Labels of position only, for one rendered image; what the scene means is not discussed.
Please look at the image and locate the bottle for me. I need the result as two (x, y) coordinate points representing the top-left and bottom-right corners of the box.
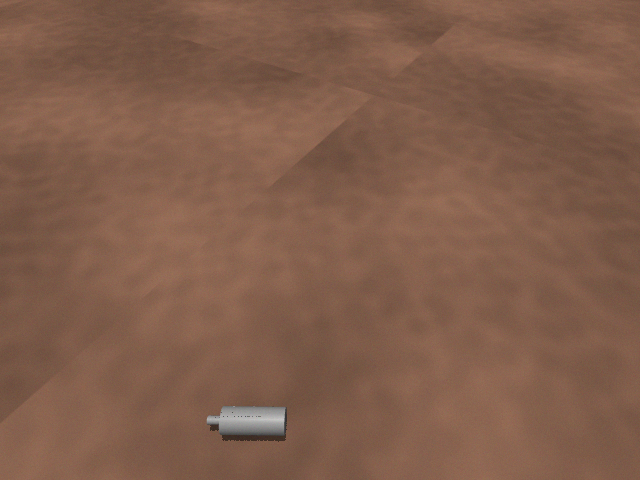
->
(207, 406), (287, 436)

